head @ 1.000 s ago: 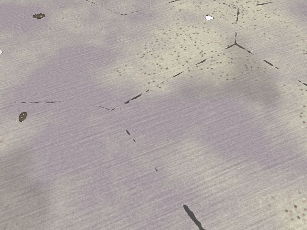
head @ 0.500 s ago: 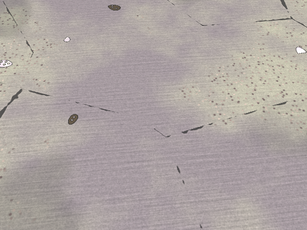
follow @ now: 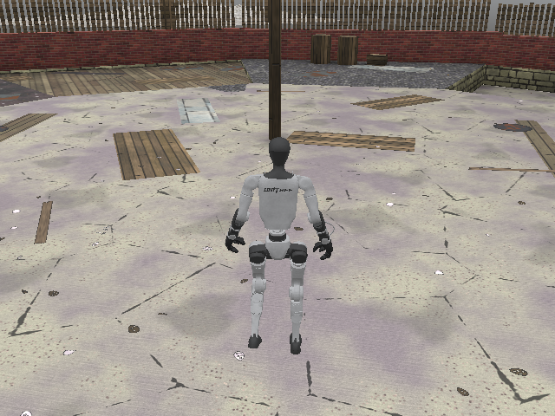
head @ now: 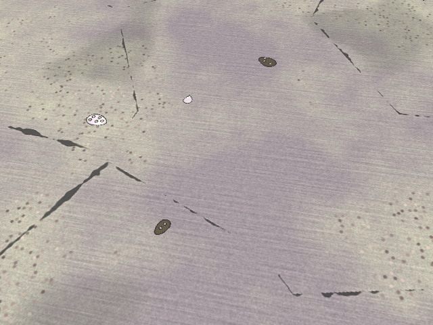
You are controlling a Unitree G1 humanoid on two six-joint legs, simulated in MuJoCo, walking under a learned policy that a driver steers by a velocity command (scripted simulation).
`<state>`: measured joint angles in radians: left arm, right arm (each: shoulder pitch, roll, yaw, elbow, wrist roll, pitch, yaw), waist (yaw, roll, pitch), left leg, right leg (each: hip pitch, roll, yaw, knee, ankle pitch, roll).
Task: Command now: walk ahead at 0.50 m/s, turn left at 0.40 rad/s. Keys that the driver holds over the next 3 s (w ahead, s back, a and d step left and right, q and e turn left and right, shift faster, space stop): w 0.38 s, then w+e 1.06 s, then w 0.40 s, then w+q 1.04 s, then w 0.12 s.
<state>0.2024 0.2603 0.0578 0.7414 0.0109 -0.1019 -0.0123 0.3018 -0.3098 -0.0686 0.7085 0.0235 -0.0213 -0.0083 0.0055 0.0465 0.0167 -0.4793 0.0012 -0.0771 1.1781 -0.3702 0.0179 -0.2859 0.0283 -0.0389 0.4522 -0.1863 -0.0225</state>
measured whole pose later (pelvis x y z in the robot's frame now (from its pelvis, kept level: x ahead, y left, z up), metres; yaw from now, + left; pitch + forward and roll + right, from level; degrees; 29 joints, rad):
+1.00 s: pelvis +0.55 +0.00 -0.01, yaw -14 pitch +2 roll +0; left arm 0.19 0.29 0.07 0.72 -0.02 -0.05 -0.03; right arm 0.23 -0.29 -0.05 0.78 0.01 -0.11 0.00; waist 0.01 0.01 0.06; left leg -0.38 0.04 -0.03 1.22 -0.40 0.00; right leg -0.39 0.09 -0.01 0.53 -0.16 -0.09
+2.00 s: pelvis +1.02 -0.21 +0.00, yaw -33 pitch +1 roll -1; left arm 0.23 0.26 0.05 0.71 0.01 -0.07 -0.02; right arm 0.27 -0.31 -0.05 0.86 0.03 -0.07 0.01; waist 0.00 0.04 0.03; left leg -0.49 0.08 -0.03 1.15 -0.33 0.01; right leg -0.27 0.03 -0.08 0.43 -0.17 -0.06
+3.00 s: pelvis +1.55 -0.42 +0.00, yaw +0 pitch +1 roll -1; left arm 0.21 0.26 0.06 0.75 0.01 -0.10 -0.02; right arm 0.30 -0.31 -0.07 0.71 0.02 -0.03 -0.01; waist 0.01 0.04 0.01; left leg -0.47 -0.01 -0.08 1.16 -0.38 0.02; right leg -0.29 0.03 -0.02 0.45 -0.18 -0.03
